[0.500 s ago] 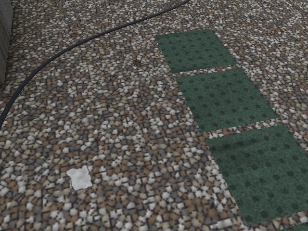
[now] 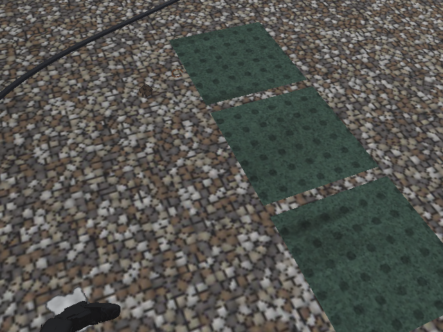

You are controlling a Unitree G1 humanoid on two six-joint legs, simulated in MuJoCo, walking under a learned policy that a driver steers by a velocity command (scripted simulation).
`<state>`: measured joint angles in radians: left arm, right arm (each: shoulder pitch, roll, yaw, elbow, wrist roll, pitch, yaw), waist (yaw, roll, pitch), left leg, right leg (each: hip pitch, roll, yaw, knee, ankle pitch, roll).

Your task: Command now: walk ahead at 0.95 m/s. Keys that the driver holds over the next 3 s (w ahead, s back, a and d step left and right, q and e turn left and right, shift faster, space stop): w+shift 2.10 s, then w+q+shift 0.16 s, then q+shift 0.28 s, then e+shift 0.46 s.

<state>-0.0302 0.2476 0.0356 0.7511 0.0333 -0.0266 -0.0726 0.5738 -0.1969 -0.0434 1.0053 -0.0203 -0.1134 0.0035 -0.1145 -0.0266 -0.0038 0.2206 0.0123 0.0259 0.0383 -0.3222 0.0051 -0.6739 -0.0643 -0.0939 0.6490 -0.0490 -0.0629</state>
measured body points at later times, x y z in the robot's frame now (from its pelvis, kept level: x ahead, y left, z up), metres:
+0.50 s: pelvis +0.44 -0.05 -0.01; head +0.48 -0.04 +0.43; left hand +0.34 +0.19 -0.15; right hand +0.69 -0.25 -0.09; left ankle +0.67 +0.05 -0.70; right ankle +0.20 -0.11 -0.73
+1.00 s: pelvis +0.93 -0.07 -0.02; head +0.97 -0.07 +0.43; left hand +1.19 +0.13 -0.09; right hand +0.83 -0.32 -0.15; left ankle +0.67 +0.03 -0.72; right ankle +1.12 -0.16 -0.73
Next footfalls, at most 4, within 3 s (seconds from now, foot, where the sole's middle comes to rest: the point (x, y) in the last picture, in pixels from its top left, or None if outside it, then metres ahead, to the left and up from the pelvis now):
0.06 right None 0.24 -0.12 -0.77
0.54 left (187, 258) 0.71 0.03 -0.77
1.00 right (228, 149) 1.16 -0.16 -0.77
1.46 left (182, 75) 1.62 -0.01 -0.77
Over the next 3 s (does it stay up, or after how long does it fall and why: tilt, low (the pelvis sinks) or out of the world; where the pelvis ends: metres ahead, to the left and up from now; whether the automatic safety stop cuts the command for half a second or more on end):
stays up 2.64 -0.08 0.00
